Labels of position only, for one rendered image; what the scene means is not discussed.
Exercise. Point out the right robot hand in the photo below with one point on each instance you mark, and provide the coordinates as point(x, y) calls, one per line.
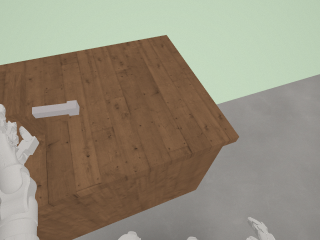
point(260, 230)

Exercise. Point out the tap lever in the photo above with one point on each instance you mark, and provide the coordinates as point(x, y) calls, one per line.
point(71, 107)

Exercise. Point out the left robot hand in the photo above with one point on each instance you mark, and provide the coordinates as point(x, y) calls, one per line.
point(10, 153)

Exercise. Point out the robot left forearm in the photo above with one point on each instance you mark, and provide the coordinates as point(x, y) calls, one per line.
point(18, 206)

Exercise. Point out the robot left shin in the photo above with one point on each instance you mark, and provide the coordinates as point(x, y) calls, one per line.
point(132, 232)

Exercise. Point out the counter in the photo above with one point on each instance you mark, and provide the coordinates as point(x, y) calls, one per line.
point(147, 132)

